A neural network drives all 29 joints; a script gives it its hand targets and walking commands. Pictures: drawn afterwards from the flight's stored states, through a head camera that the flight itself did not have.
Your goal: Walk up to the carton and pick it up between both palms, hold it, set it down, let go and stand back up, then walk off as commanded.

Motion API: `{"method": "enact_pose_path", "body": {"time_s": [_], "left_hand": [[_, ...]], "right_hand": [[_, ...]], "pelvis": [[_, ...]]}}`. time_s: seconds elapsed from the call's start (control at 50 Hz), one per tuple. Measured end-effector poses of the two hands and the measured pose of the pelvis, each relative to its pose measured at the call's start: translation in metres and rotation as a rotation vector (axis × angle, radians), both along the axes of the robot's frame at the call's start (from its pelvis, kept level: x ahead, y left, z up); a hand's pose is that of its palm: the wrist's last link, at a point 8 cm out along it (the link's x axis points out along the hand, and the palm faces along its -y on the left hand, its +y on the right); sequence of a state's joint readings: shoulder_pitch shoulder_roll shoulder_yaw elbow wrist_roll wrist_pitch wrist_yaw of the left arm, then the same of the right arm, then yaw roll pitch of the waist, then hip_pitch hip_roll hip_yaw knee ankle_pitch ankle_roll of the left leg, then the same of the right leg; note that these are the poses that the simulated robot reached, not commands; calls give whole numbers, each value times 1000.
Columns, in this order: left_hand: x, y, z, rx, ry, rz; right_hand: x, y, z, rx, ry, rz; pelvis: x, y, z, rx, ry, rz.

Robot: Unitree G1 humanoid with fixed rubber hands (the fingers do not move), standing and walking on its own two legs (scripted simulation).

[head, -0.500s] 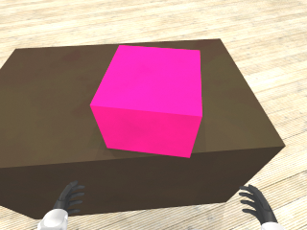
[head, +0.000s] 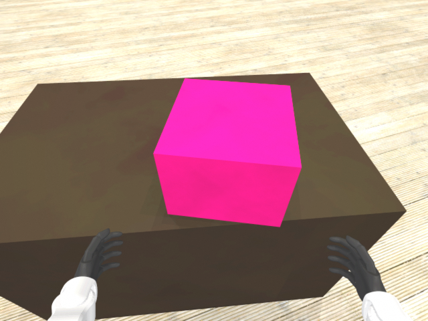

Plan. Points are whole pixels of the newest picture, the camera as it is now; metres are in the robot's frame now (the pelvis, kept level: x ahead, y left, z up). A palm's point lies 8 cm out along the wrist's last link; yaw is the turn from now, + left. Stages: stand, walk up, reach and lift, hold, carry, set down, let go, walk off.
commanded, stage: reach and lift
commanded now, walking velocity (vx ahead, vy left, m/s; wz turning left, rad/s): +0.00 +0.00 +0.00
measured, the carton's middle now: (229, 148) +0.50 -0.02 +0.03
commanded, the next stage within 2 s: none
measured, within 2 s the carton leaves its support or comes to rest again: neither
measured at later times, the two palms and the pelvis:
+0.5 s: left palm (85, 254) +0.24 +0.25 +0.04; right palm (365, 262) +0.20 -0.22 +0.05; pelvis +0.02 -0.02 +0.00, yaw +0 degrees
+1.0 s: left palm (97, 220) +0.30 +0.24 +0.05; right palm (350, 219) +0.27 -0.22 +0.06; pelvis +0.06 -0.02 +0.01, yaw +0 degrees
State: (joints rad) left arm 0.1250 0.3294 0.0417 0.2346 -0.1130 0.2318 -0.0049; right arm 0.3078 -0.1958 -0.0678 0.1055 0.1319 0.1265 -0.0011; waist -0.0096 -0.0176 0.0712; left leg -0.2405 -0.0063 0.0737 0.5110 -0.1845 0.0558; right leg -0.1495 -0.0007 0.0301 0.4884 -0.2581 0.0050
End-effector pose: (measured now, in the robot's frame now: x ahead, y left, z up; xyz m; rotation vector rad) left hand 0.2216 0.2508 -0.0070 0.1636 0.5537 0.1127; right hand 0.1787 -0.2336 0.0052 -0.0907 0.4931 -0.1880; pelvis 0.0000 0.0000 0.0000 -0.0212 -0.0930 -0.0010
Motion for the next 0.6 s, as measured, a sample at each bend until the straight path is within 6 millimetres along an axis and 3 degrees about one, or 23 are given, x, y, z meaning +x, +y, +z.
{"method": "enact_pose_path", "body": {"time_s": [0.22,0.4,0.6], "left_hand": [[-3,-7,14,-42,-65,-52],[8,-5,43,-24,-189,-124],[22,-7,49,-55,-198,-138]], "right_hand": [[10,-8,33,6,-127,-77],[16,9,43,88,-155,-96],[29,13,45,104,-131,-100]], "pelvis": [[9,-11,4,14,18,-1],[19,-15,4,20,32,-1],[29,-17,5,22,46,-1]]}}
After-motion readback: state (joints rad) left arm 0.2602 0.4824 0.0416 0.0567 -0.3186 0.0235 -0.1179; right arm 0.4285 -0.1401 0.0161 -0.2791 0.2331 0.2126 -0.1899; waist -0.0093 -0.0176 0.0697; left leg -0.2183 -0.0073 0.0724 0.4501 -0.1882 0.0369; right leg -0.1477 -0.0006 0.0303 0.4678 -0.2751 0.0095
